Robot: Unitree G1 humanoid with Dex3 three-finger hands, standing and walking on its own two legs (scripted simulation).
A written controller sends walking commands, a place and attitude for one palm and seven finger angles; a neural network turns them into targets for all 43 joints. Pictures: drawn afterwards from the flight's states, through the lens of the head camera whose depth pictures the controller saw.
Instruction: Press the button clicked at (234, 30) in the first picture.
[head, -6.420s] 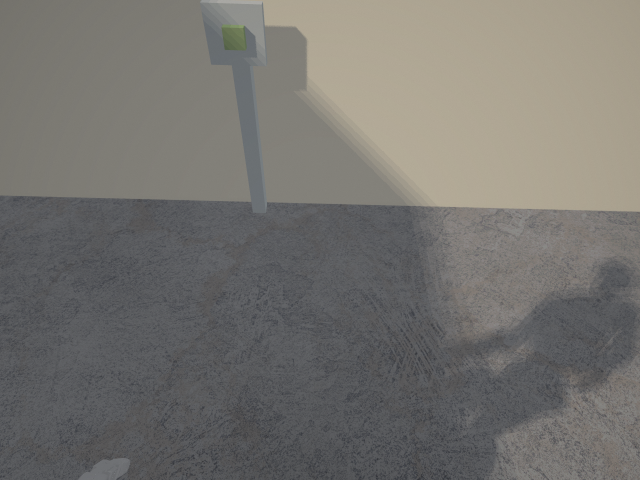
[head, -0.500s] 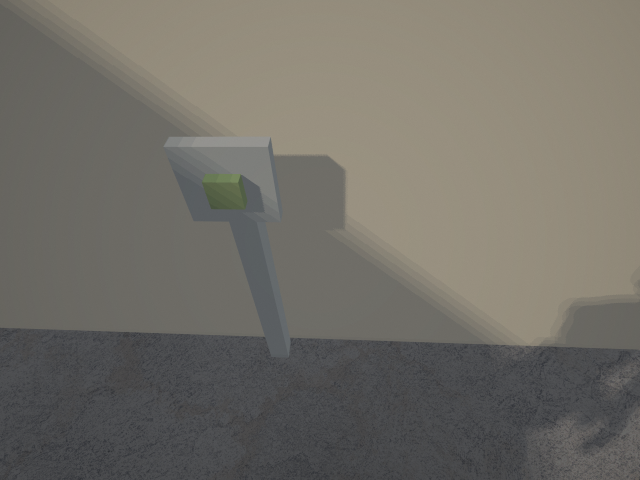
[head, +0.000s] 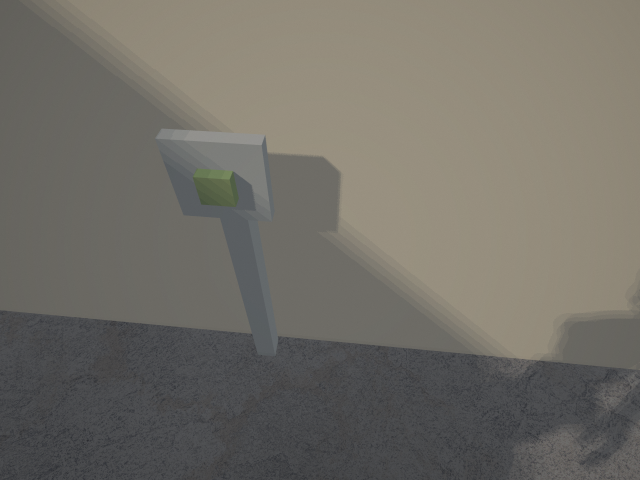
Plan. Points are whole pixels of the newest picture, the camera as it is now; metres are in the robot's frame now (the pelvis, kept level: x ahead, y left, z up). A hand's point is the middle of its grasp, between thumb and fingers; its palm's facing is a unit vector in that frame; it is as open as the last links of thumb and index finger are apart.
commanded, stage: shuffle to correct the standing spot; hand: left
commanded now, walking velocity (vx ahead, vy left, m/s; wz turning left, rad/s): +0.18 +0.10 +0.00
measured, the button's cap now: (217, 186) +0.58 +0.23 +0.02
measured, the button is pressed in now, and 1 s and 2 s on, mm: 0 0 0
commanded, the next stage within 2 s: come to a stop and stand still in 0.22 s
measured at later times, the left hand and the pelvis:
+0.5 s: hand out of the picture +0.06 +0.21 -0.19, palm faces +0.07 -0.98 -0.17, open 7.4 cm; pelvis +0.10 +0.05 -0.01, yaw +0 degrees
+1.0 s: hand out of the picture +0.13 +0.18 -0.15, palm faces +0.02 -0.96 -0.27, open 7.3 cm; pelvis +0.07 +0.00 +0.00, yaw -1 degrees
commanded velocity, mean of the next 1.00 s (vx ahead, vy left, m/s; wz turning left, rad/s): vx -0.02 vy -0.01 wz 0.00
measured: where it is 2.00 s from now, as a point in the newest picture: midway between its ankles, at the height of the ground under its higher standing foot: outside the picture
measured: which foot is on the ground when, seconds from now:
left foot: down 0.00-0.26, up 0.28-0.48, down 0.50-0.88, up 0.90-1.00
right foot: down 0.00-0.50, up 0.52-0.84, down 0.86-1.00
